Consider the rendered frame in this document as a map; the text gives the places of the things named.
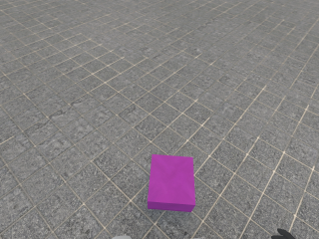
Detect right robot hand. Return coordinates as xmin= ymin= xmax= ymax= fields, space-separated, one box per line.
xmin=271 ymin=228 xmax=295 ymax=239

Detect carton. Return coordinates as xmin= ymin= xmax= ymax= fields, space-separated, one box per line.
xmin=148 ymin=154 xmax=195 ymax=212

